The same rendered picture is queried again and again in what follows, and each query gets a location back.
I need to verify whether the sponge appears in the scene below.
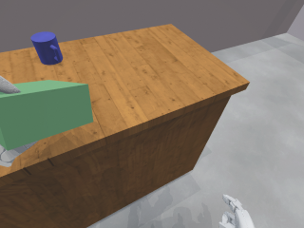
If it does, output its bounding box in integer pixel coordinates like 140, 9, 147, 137
0, 80, 94, 151

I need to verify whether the robot right hand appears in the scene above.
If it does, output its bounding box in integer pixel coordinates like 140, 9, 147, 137
219, 194, 256, 228

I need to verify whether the table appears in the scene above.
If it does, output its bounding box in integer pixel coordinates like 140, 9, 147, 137
0, 24, 250, 228

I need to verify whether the robot left hand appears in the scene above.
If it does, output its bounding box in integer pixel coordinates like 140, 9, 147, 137
0, 76, 38, 167

